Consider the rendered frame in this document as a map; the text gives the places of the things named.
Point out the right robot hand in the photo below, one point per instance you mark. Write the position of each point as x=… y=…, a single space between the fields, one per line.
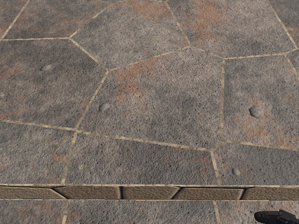
x=276 y=217

